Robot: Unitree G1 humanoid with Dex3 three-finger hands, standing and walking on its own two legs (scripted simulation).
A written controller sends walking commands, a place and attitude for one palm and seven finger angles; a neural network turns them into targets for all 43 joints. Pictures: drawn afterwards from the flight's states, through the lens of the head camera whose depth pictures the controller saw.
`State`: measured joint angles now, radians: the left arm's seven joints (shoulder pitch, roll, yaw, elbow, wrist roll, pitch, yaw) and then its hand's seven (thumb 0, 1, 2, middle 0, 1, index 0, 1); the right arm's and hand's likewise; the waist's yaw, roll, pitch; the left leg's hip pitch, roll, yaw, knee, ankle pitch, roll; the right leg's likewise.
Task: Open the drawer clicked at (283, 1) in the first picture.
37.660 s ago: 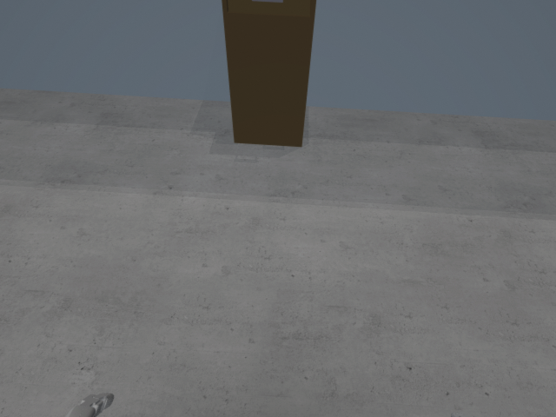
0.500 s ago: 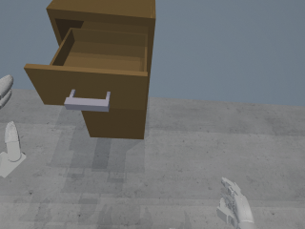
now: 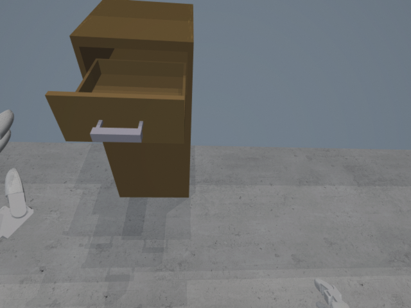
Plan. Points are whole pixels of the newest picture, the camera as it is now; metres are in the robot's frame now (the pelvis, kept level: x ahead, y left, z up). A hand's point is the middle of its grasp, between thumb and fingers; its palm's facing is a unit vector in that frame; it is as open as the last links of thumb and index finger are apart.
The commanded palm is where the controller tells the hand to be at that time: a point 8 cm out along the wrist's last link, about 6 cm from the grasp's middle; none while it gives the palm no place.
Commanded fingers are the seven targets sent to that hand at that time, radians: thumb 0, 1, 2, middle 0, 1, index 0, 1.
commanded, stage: stop stepping back and stand still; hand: left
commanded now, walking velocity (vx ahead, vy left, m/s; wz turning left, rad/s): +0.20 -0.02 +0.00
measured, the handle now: (119, 129) +0.56 +0.25 +0.03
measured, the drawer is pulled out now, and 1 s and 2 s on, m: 0.29 0.29 0.29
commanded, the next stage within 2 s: let the arm hang, fingers relaxed in 0.92 s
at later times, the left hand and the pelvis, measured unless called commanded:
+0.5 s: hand (41, 197) +0.21 +0.22 +0.21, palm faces +0.40 -0.78 -0.48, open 7.4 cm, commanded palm +0.15 +0.27 +0.21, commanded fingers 0.00 0.90 0.90 -0.20 -0.30 -0.20 -0.30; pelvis +0.02 -0.01 +0.00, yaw +1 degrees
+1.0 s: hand (14, 200) +0.21 +0.26 +0.20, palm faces +0.40 -0.80 -0.45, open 7.4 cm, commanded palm none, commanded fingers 0.00 0.90 0.90 -0.20 -0.30 -0.20 -0.30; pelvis +0.02 +0.02 +0.01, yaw -1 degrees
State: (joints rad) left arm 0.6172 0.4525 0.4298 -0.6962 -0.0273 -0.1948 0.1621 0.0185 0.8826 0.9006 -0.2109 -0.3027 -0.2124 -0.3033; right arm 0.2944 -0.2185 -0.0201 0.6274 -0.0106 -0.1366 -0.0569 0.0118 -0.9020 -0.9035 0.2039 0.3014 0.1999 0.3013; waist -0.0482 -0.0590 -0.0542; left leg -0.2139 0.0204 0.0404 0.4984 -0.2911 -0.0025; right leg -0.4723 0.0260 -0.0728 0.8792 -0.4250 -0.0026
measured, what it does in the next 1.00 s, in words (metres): steps on the spot: right foot, then left foot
